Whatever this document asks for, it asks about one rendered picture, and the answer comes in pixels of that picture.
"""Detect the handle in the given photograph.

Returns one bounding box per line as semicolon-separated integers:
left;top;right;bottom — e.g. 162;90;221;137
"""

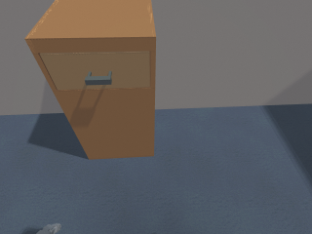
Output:
85;71;112;86

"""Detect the robot left hand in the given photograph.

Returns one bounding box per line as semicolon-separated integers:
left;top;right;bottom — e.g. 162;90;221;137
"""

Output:
36;223;61;234

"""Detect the cabinet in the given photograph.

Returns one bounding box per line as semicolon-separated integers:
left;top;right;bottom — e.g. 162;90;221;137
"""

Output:
24;0;156;160

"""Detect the drawer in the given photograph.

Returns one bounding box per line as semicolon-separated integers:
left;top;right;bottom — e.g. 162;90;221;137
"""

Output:
40;51;150;90

